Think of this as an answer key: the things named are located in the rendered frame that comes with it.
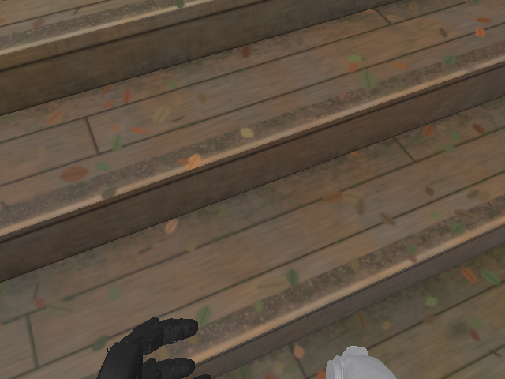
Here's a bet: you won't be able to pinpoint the right robot thigh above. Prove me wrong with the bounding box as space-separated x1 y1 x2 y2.
326 354 397 379

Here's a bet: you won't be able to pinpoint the left robot hand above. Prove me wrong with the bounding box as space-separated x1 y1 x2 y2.
96 317 211 379

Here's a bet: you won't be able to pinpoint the right robot shin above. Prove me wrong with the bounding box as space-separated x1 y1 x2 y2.
342 346 368 359

